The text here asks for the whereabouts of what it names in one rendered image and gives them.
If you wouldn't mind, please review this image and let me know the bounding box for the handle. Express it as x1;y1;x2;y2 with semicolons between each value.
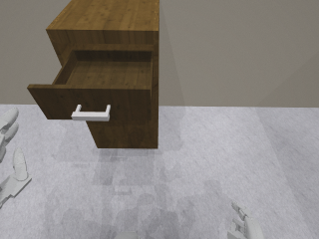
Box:
71;105;111;121

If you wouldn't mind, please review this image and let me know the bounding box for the robot left hand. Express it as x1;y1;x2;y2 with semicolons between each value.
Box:
0;107;33;209

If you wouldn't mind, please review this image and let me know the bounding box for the drawer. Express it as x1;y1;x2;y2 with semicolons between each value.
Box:
27;49;155;120

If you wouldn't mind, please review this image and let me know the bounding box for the robot right hand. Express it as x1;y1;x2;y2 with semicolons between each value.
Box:
227;201;265;239

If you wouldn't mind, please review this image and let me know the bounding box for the cabinet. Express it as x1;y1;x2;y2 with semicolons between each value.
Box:
46;0;160;149

